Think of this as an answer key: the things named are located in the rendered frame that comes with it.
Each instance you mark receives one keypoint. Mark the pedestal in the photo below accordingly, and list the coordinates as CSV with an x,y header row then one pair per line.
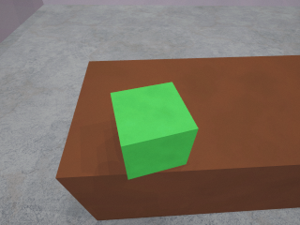
x,y
245,156

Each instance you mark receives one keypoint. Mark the carton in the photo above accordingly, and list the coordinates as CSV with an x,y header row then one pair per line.
x,y
155,129

